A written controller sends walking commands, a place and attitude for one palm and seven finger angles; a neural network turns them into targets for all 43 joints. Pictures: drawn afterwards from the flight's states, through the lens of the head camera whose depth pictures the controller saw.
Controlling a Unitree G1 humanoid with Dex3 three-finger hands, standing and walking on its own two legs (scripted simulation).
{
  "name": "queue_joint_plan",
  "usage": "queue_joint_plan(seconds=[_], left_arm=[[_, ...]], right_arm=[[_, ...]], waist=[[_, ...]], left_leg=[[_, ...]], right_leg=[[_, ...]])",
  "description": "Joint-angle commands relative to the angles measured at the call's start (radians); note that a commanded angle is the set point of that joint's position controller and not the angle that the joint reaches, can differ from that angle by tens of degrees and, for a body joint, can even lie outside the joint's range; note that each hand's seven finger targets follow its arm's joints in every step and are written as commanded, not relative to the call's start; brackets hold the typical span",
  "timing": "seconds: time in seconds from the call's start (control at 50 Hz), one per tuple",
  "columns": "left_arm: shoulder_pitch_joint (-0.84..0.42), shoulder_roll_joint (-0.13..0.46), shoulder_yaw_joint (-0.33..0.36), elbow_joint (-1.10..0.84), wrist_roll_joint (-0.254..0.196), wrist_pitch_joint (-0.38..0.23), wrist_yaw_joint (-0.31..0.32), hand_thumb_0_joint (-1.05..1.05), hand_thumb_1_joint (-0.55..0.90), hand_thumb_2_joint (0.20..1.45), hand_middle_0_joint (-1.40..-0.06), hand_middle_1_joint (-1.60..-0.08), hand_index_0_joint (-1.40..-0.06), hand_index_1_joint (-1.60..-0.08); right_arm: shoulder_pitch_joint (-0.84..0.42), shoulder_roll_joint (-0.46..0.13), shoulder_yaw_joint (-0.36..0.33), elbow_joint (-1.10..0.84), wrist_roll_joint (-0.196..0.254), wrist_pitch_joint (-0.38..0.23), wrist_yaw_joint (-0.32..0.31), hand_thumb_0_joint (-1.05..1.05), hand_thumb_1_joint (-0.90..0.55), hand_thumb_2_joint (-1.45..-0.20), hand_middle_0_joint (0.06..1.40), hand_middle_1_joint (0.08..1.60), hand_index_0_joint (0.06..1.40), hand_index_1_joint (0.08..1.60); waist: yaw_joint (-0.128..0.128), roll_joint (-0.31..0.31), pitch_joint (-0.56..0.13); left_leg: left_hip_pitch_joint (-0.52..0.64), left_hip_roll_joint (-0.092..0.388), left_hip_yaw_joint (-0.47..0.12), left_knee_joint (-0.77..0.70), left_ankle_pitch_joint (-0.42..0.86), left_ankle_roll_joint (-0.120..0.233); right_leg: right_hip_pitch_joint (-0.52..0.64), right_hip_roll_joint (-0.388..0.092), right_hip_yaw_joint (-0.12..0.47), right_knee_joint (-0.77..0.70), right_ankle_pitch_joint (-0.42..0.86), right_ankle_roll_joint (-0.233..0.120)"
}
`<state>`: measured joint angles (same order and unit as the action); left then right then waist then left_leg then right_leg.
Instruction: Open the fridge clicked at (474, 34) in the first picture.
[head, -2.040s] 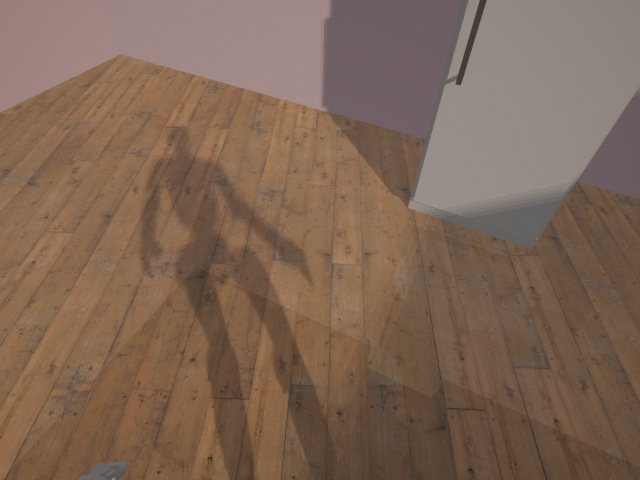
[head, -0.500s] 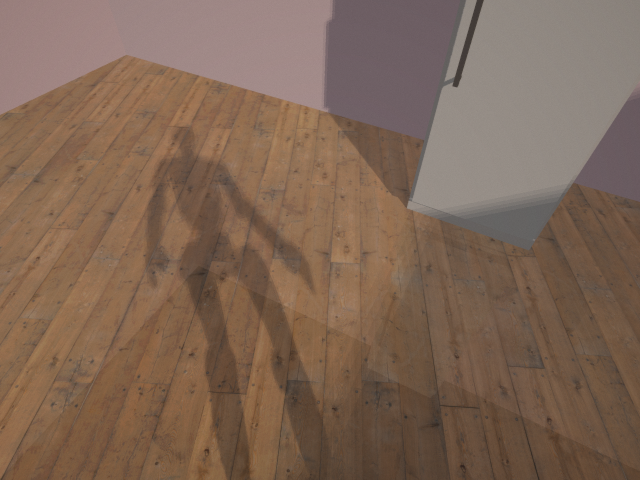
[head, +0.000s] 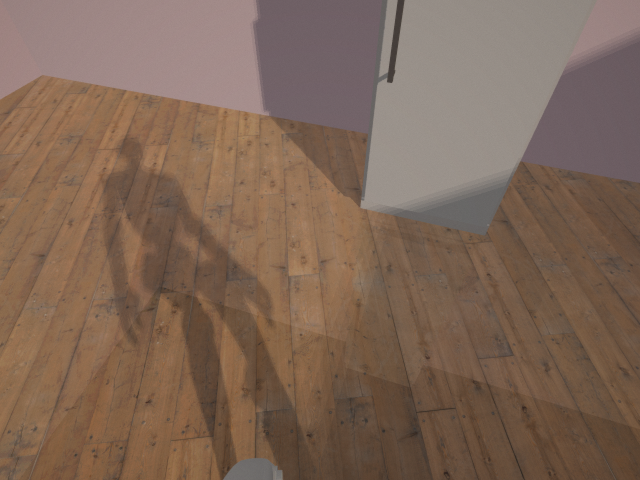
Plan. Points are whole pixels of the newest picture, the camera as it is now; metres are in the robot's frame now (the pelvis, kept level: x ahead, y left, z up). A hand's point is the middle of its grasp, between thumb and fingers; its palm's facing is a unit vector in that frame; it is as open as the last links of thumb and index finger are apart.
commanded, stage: walk to a spot facing it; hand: left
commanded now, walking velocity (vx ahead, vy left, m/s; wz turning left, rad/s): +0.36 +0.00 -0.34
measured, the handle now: out of the picture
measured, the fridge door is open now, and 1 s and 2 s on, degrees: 0 0 0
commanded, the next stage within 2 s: turn to face it in 1.00 s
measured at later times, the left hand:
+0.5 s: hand (184, 372) +0.30 +0.26 -0.17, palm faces -0.17 -0.97 -0.20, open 7.4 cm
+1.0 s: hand (298, 260) +0.56 +0.10 -0.17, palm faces -0.45 -0.87 -0.20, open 7.2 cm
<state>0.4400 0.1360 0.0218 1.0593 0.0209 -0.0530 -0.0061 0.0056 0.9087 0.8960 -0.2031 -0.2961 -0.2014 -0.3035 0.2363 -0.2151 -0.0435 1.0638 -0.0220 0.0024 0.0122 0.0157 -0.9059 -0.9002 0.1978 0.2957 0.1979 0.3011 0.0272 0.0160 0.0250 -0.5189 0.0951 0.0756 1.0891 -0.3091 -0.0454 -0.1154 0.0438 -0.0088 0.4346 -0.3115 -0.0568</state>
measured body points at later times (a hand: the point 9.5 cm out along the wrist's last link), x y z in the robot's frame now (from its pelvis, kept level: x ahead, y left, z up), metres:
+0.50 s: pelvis +0.20 +0.08 +0.00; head +0.22 +0.09 +0.45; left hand +0.31 +0.31 -0.15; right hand +0.18 -0.17 -0.14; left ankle +0.22 +0.16 -0.74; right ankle +0.18 -0.06 -0.65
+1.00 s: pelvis +0.39 -0.02 -0.01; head +0.41 -0.04 +0.44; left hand +0.58 +0.14 -0.15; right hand +0.28 -0.23 -0.16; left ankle +0.45 +0.11 -0.66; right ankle +0.37 -0.11 -0.74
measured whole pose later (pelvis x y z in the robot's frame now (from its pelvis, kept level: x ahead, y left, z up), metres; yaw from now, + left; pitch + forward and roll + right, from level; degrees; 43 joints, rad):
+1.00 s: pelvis +0.39 -0.02 -0.01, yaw -27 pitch +0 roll -1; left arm 0.17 0.18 0.07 0.97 0.01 -0.05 0.00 -0.01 0.94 0.90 -0.21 -0.30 -0.20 -0.30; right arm 0.27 -0.17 -0.05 1.02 -0.03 -0.02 0.00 0.01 -0.91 -0.90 0.20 0.30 0.20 0.30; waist -0.06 0.02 0.07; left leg -0.53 0.17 0.07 1.16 -0.32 -0.06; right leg -0.27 0.04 -0.09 0.51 -0.23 -0.06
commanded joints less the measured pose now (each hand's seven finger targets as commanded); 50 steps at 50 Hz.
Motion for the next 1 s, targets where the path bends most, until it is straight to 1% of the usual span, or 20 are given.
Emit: queue_joint_plan(seconds=[0.0, 0.14, 0.2, 0.22, 0.24, 0.26, 0.3, 0.34, 0.38, 0.52, 0.66, 0.72, 0.74, 0.76, 0.78, 0.8, 0.82, 0.86, 0.9, 0.98], left_arm=[[0.067, 0.181, 0.042, -0.018, 0.003, -0.028, 0.023, 0.000, 0.900, 0.900, -0.200, -0.300, -0.200, -0.300], [0.054, 0.192, 0.057, 0.002, 0.010, -0.017, 0.029, 0.000, 0.900, 0.900, -0.200, -0.300, -0.200, -0.300], [0.008, 0.186, 0.067, -0.012, 0.001, -0.014, 0.025, 0.000, 0.900, 0.900, -0.200, -0.300, -0.200, -0.300], [0.051, 0.134, 0.067, -0.025, -0.010, -0.009, 0.015, 0.000, 0.900, 0.900, -0.200, -0.300, -0.200, -0.300], [0.058, 0.090, 0.057, -0.052, -0.014, -0.010, 0.004, 0.000, 0.900, 0.900, -0.200, -0.300, -0.200, -0.300], [-0.003, 0.105, 0.058, -0.073, -0.005, -0.009, 0.006, 0.000, 0.900, 0.900, -0.200, -0.300, -0.200, -0.300], [-0.106, 0.102, 0.063, -0.082, 0.007, 0.006, -0.010, 0.000, 0.900, 0.900, -0.200, -0.300, -0.200, -0.300], [-0.077, 0.080, 0.064, -0.066, 0.016, 0.028, -0.024, 0.000, 0.900, 0.900, -0.200, -0.300, -0.200, -0.300], [-0.073, 0.067, 0.066, -0.074, 0.018, 0.051, -0.028, 0.000, 0.900, 0.900, -0.200, -0.300, -0.200, -0.300], [-0.280, 0.077, 0.064, -0.159, 0.023, 0.064, -0.044, 0.000, 0.900, 0.900, -0.200, -0.300, -0.200, -0.300], [-0.482, 0.073, 0.046, -0.218, 0.014, 0.051, -0.047, 0.000, 0.900, 0.900, -0.200, -0.300, -0.200, -0.300], [-0.396, 0.104, 0.052, -0.197, 0.013, 0.039, -0.042, 0.000, 0.900, 0.900, -0.200, -0.300, -0.200, -0.300], [-0.266, 0.130, 0.059, -0.161, 0.015, 0.031, -0.037, 0.000, 0.900, 0.900, -0.200, -0.300, -0.200, -0.300], [-0.108, 0.195, 0.079, -0.111, 0.018, 0.018, -0.030, 0.000, 0.900, 0.900, -0.200, -0.300, -0.200, -0.300], [0.020, 0.326, 0.111, -0.088, 0.015, 0.007, -0.014, 0.000, 0.900, 0.900, -0.200, -0.300, -0.200, -0.300], [0.065, 0.385, 0.117, -0.070, -0.015, 0.013, -0.006, 0.000, 0.900, 0.900, -0.200, -0.300, -0.200, -0.300], [0.000, 0.369, 0.112, -0.093, -0.016, 0.012, 0.000, 0.000, 0.900, 0.900, -0.200, -0.300, -0.200, -0.300], [-0.160, 0.256, 0.082, -0.127, -0.015, 0.008, 0.009, 0.000, 0.900, 0.900, -0.200, -0.300, -0.200, -0.300], [-0.231, 0.212, 0.069, -0.137, -0.002, -0.004, 0.012, 0.000, 0.900, 0.900, -0.200, -0.300, -0.200, -0.300], [-0.219, 0.189, 0.074, -0.123, 0.004, -0.014, 0.010, 0.000, 0.900, 0.900, -0.200, -0.300, -0.200, -0.300]], right_arm=[[-0.123, -0.045, -0.022, -0.134, 0.002, -0.034, 0.010, 0.000, -0.900, -0.900, 0.200, 0.300, 0.200, 0.300], [-0.201, -0.023, -0.022, -0.181, 0.012, -0.059, 0.017, 0.000, -0.900, -0.900, 0.200, 0.300, 0.200, 0.300], [0.073, -0.090, -0.039, -0.096, 0.002, -0.074, -0.013, 0.000, -0.900, -0.900, 0.200, 0.300, 0.200, 0.300], [0.218, -0.192, -0.064, -0.061, -0.013, -0.079, -0.027, 0.000, -0.900, -0.900, 0.200, 0.300, 0.200, 0.300], [0.305, -0.276, -0.076, -0.049, -0.011, -0.075, -0.029, 0.000, -0.900, -0.900, 0.200, 0.300, 0.200, 0.300], [0.235, -0.239, -0.065, -0.060, -0.006, -0.068, -0.028, 0.000, -0.900, -0.900, 0.200, 0.300, 0.200, 0.300], [0.085, -0.113, -0.037, -0.093, -0.005, -0.074, -0.030, 0.000, -0.900, -0.900, 0.200, 0.300, 0.200, 0.300], [0.041, -0.053, -0.022, -0.084, -0.005, -0.088, -0.035, 0.000, -0.900, -0.900, 0.200, 0.300, 0.200, 0.300], [0.037, -0.049, -0.022, -0.081, -0.004, -0.098, -0.037, 0.000, -0.900, -0.900, 0.200, 0.300, 0.200, 0.300], [0.153, -0.075, -0.031, -0.044, -0.001, -0.104, -0.036, 0.000, -0.900, -0.900, 0.200, 0.300, 0.200, 0.300], [0.254, -0.095, -0.026, -0.008, -0.014, -0.086, -0.032, 0.000, -0.900, -0.900, 0.200, 0.300, 0.200, 0.300], [0.241, -0.125, -0.029, -0.018, -0.010, -0.080, -0.031, 0.000, -0.900, -0.900, 0.200, 0.300, 0.200, 0.300], [0.216, -0.140, -0.031, -0.025, -0.005, -0.077, -0.028, 0.000, -0.900, -0.900, 0.200, 0.300, 0.200, 0.300], [0.190, -0.133, -0.027, -0.043, 0.005, -0.076, -0.019, 0.000, -0.900, -0.900, 0.200, 0.300, 0.200, 0.300], [0.208, -0.068, -0.013, -0.083, 0.020, -0.078, -0.012, 0.000, -0.900, -0.900, 0.200, 0.300, 0.200, 0.300], [0.110, -0.061, -0.014, -0.122, 0.020, -0.080, -0.022, 0.000, -0.900, -0.900, 0.200, 0.300, 0.200, 0.300], [0.082, -0.074, -0.021, -0.128, 0.016, -0.081, -0.025, 0.000, -0.900, -0.900, 0.200, 0.300, 0.200, 0.300], [0.043, -0.071, -0.023, -0.111, 0.002, -0.060, -0.023, 0.000, -0.900, -0.900, 0.200, 0.300, 0.200, 0.300], [0.129, -0.038, -0.019, -0.074, -0.008, -0.032, -0.022, 0.000, -0.900, -0.900, 0.200, 0.300, 0.200, 0.300], [0.117, -0.012, -0.020, -0.085, -0.009, -0.023, -0.012, 0.000, -0.900, -0.900, 0.200, 0.300, 0.200, 0.300]], waist=[[-0.008, -0.120, 0.077], [0.010, -0.154, 0.096], [-0.111, -0.073, -0.022], [-0.151, 0.119, -0.150], [-0.148, 0.320, -0.206], [-0.132, 0.218, -0.148], [-0.079, 0.148, 0.038], [-0.019, 0.107, 0.046], [-0.001, 0.102, 0.037], [-0.046, 0.061, 0.051], [-0.101, 0.085, 0.091], [-0.050, 0.101, 0.025], [0.017, 0.085, -0.037], [0.094, 0.024, -0.131], [0.127, -0.197, -0.277], [0.131, -0.180, -0.276], [0.107, -0.140, -0.234], [0.022, -0.043, -0.046], [-0.055, -0.086, -0.013], [-0.070, -0.120, -0.014]], left_leg=[[-0.171, 0.029, -0.015, -0.075, 0.117, -0.013], [0.051, -0.013, 0.026, -0.389, 0.108, 0.022], [0.465, -0.042, 0.029, -0.566, 0.134, 0.049], [0.705, 0.168, -0.220, -0.611, 0.055, 0.108], [0.746, 0.404, -0.546, -0.781, -0.035, 0.194], [0.602, 0.435, -0.590, -0.876, -0.268, 0.220], [0.354, 0.354, -0.435, -0.928, -0.323, 0.181], [0.256, 0.288, -0.236, -0.909, -0.154, 0.148], [0.213, 0.257, -0.115, -0.921, -0.067, 0.151], [0.453, 0.253, 0.022, -0.924, 0.154, 0.172], [0.555, 0.267, 0.139, -0.839, 0.436, 0.151], [0.579, 0.267, 0.205, -0.652, 0.789, 0.129], [0.532, 0.242, 0.241, -0.481, 0.859, 0.102], [0.341, 0.216, 0.263, -0.246, 0.717, 0.061], [-0.010, 0.070, 0.249, 0.092, -0.007, 0.003], [-0.180, -0.002, 0.105, 0.311, -0.306, -0.004], [-0.187, 0.043, -0.012, 0.349, -0.206, 0.005], [-0.128, 0.113, -0.043, 0.249, -0.051, 0.000], [-0.029, 0.106, -0.030, 0.145, -0.008, -0.013], [0.009, 0.081, -0.002, -0.063, 0.054, -0.029]], right_leg=[[0.020, -0.250, 0.256, -0.239, 0.265, -0.129], [-0.018, -0.245, 0.228, -0.182, 0.340, -0.098], [-0.122, -0.154, 0.165, 0.146, 0.474, -0.051], [-0.294, -0.066, 0.089, 0.424, 0.240, -0.014], [-0.449, 0.020, 0.002, 0.750, -0.255, 0.018], [-0.498, -0.026, 0.050, 0.877, -0.252, 0.005], [-0.547, -0.119, 0.043, 0.935, -0.072, 0.012], [-0.468, -0.151, 0.030, 0.868, -0.002, 0.024], [-0.444, -0.159, 0.012, 0.816, 0.040, 0.039], [-0.595, -0.183, -0.032, 0.550, 0.161, 0.080], [-0.514, -0.129, -0.109, 0.279, 0.109, 0.037], [-0.324, -0.056, -0.168, 0.190, 0.027, -0.011], [-0.152, -0.017, -0.191, 0.132, 0.060, -0.029], [0.148, -0.060, -0.136, 0.092, 0.150, -0.055], [0.458, -0.366, 0.322, 0.047, 0.230, -0.175], [0.472, -0.495, 0.550, -0.056, 0.463, -0.258], [0.349, -0.473, 0.477, -0.083, 0.416, -0.234], [0.046, -0.378, 0.290, -0.143, 0.302, -0.163], [-0.128, -0.313, 0.176, -0.182, 0.291, -0.131], [-0.183, -0.251, 0.113, -0.186, 0.260, -0.127]])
